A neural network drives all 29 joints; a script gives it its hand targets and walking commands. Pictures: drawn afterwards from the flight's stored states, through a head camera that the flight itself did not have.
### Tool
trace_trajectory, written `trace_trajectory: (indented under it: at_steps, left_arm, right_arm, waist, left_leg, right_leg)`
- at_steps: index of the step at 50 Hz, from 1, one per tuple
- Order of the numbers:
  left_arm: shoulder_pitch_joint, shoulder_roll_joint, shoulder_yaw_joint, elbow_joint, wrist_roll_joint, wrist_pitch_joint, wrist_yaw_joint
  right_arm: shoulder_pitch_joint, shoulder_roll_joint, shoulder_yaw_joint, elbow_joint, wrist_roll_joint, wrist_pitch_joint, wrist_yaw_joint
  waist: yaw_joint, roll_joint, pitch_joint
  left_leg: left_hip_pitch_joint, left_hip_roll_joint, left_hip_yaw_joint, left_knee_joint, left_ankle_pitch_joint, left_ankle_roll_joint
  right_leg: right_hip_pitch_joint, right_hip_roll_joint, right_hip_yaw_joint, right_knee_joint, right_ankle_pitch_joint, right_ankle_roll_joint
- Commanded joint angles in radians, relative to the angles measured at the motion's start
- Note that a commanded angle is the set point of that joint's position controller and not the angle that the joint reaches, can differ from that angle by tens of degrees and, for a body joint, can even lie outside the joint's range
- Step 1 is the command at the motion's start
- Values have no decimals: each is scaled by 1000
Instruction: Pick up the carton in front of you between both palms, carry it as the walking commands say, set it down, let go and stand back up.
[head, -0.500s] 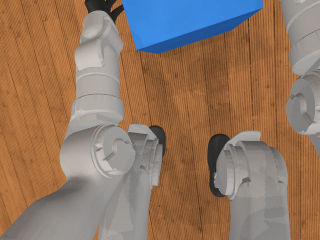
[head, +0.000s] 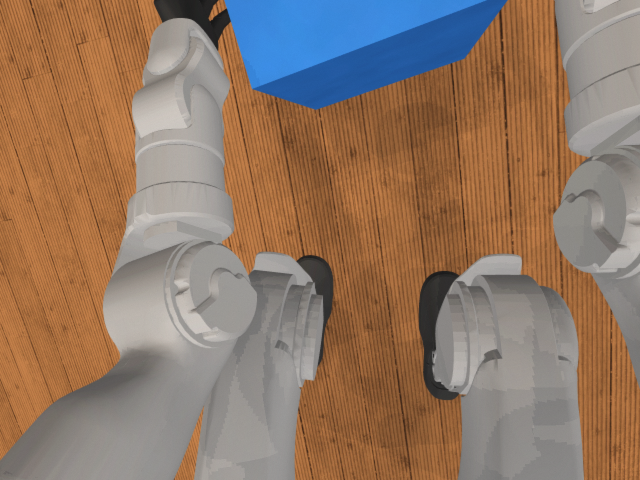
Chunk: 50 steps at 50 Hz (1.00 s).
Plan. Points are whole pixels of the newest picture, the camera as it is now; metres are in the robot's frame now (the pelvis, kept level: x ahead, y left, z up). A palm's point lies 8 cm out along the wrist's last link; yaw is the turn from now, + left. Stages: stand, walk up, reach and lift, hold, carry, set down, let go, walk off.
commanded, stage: set down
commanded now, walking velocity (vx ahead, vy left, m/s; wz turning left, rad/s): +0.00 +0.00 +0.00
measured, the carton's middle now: out of the picture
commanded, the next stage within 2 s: let go in 1.50 s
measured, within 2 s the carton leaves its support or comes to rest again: neither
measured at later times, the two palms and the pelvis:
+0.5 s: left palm (170, 65) +0.52 +0.17 -0.17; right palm out of the picture +0.57 -0.23 -0.18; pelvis -0.02 +0.00 +0.00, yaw -1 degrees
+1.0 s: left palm (31, 1) +0.53 +0.15 -0.01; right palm out of the picture +0.59 -0.23 -0.01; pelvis -0.01 +0.01 +0.11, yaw -2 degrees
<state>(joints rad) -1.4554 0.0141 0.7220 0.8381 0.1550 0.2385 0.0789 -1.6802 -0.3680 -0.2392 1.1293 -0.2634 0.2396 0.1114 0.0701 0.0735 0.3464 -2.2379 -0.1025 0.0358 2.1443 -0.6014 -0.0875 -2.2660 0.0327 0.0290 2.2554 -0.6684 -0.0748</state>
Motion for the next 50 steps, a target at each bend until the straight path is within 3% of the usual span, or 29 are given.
trace_trajectory:
  at_steps: [1,7,10,12,14,16,19,21,24,29,33,38,50]
  left_arm:
    - [-233,-591,-236,106,-23,40,-152]
    - [-185,-505,-179,112,12,32,-137]
    - [-89,-283,-106,126,23,2,-88]
    - [-16,-44,-81,122,11,-37,-26]
    - [-15,142,-114,98,-63,-98,43]
    - [-56,185,-183,125,-150,-143,74]
    - [-165,204,-294,97,-273,-172,87]
    - [-221,230,-353,88,-335,-169,96]
    - [-251,231,-403,50,-378,-141,111]
    - [-232,246,-377,-50,-331,-94,159]
    - [-195,222,-365,-172,-294,-47,201]
    - [-128,147,-350,-215,-254,-11,203]
    - [-55,119,-310,-290,-211,28,176]
  right_arm:
    - [-27,589,142,168,11,60,158]
    - [-72,475,151,157,14,39,133]
    - [-77,241,146,144,38,10,78]
    - [-75,-17,152,111,74,-27,6]
    - [-174,-226,199,36,168,-85,-71]
    - [-313,-280,271,-32,273,-124,-97]
    - [-451,-309,375,-101,403,-151,-97]
    - [-473,-318,432,-86,467,-146,-87]
    - [-481,-321,485,-18,515,-113,-55]
    - [-439,-352,456,44,480,-65,-20]
    - [-401,-403,350,-2,406,-36,-18]
    - [-329,-395,251,-16,326,-25,-1]
    - [-299,-363,218,-81,282,3,41]
  waist:
    - [-50,-191,-671]
    - [-23,-194,-692]
    - [-4,-199,-724]
    - [11,-200,-745]
    - [46,-208,-838]
    - [62,-261,-941]
    - [68,-315,-1050]
    - [69,-321,-1096]
    - [100,-312,-1156]
    - [119,-288,-1263]
    - [96,-243,-1360]
    - [72,-212,-1251]
    - [100,-286,-1317]
  left_leg:
    - [260,-56,56,-78,223,21]
    - [298,-43,73,-65,230,1]
    - [326,-26,89,-59,252,-18]
    - [344,-13,101,-60,271,-30]
    - [364,3,104,-54,340,-30]
    - [346,21,90,-38,403,-18]
    - [315,36,75,-42,419,0]
    - [410,47,69,-45,429,17]
    - [427,51,81,-79,395,16]
    - [604,36,85,-143,396,29]
    - [760,20,79,-221,421,32]
    - [754,10,62,-318,422,16]
    - [757,8,63,-534,434,10]
  right_leg:
    - [500,30,78,-254,384,2]
    - [562,14,91,-248,399,21]
    - [609,-2,93,-247,412,37]
    - [633,-10,92,-250,417,44]
    - [649,-22,110,-245,468,51]
    - [709,-42,127,-222,574,54]
    - [819,-66,145,-194,648,51]
    - [782,-65,127,-207,546,54]
    - [871,-67,122,-200,514,53]
    - [846,-48,73,-242,404,55]
    - [824,-20,29,-313,387,44]
    - [733,-3,6,-410,377,30]
    - [939,11,13,-621,454,47]
